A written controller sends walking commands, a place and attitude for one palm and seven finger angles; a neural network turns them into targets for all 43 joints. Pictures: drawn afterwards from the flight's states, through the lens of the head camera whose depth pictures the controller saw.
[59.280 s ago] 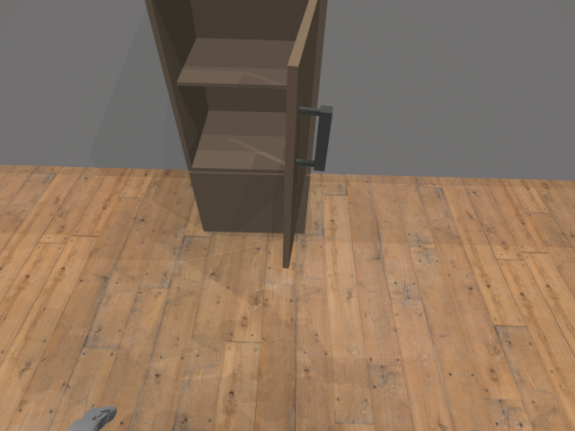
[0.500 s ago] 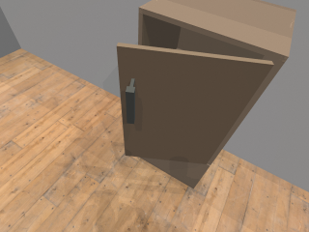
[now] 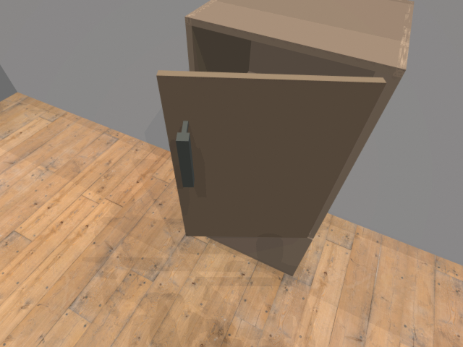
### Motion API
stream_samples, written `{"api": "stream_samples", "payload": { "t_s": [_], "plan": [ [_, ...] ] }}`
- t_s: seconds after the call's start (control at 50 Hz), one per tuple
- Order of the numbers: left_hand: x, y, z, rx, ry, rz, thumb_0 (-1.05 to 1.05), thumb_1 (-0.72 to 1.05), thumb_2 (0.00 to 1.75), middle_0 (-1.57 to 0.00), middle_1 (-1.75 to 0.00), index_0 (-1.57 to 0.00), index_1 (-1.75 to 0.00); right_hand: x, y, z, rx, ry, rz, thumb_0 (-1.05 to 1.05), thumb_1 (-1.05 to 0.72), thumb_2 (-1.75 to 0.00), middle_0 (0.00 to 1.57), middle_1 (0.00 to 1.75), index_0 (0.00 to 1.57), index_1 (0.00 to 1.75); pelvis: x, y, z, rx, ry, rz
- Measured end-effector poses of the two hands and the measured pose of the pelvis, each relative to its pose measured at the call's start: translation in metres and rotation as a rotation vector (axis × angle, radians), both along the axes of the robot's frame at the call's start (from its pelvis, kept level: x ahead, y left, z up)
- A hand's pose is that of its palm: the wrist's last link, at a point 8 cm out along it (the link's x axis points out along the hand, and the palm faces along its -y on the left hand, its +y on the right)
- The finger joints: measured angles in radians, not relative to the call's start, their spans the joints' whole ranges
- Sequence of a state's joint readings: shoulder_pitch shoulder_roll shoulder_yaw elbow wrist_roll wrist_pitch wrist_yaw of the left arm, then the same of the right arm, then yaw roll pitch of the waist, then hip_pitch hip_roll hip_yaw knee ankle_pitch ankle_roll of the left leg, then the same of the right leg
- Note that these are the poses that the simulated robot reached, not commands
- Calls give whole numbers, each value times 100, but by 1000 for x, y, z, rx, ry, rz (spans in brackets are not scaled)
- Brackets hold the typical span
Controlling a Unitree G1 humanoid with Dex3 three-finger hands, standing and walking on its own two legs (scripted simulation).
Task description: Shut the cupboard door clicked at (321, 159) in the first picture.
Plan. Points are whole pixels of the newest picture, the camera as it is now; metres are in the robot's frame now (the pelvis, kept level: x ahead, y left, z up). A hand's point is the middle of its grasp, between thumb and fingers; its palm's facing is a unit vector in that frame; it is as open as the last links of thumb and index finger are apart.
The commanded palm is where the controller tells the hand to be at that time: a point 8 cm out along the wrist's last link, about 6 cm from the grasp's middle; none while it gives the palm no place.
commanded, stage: look again from close up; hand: left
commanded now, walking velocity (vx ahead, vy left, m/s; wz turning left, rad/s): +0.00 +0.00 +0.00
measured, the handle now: (187, 154) +0.48 +0.12 +0.04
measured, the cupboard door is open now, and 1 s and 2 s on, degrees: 26 26 26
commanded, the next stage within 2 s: raise the hand and make a fist in 0.46 s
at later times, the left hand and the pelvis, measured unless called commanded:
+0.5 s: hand out of the picture +0.01 +0.15 -0.17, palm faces +0.01 -0.97 -0.23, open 7.4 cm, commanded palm none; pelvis +0.01 -0.02 +0.00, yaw +0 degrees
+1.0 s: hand out of the picture +0.11 +0.15 -0.08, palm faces +0.13 -0.99 +0.02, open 6.1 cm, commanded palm +0.12 +0.20 -0.04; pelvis -0.03 -0.05 -0.08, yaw +3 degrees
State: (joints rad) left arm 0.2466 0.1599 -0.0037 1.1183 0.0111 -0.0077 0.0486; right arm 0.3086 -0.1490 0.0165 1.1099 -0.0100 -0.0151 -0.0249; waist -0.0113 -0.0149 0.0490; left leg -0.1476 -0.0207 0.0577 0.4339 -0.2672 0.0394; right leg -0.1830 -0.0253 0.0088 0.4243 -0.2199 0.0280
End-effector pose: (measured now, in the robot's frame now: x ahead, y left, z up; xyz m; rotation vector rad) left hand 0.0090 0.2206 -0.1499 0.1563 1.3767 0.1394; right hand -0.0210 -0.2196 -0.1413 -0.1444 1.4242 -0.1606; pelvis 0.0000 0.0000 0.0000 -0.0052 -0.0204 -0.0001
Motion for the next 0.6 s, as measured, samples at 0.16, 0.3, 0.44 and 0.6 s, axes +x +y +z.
{"api": "stream_samples", "payload": {
  "t_s": [0.16, 0.3, 0.44, 0.6],
  "plan": [
    [-11, 7, 9, 41, 15, 2, 1, 91, 90, -20, -30, -20, -30, 9, 10, -18, 58, -46, 25, 1, -91, -90, 20, 30, 20, 30, 0, 3, -6, 9, 4, 7],
    [-12, 2, 14, 58, 26, 10, 1, 91, 90, -20, -30, -19, -30, 23, 3, -22, 70, -71, 31, 2, -93, -90, 20, 30, 20, 30, 4, -3, -5, 21, 3, -3],
    [-3, -13, 12, 40, 20, 5, 1, 91, 90, -20, -30, -19, -30, 34, -13, -18, 49, -76, 32, 1, -92, -90, 20, 30, 20, 30, 9, -14, -4, 25, 7, -7],
    [17, -19, 12, 31, -41, 69, 1, 92, 90, -20, -30, -20, -30, 46, -33, -11, 1, -99, 41, 1, -91, -90, 20, 30, 20, 30, 11, -26, -5, 14, 12, -3]
  ]
}}
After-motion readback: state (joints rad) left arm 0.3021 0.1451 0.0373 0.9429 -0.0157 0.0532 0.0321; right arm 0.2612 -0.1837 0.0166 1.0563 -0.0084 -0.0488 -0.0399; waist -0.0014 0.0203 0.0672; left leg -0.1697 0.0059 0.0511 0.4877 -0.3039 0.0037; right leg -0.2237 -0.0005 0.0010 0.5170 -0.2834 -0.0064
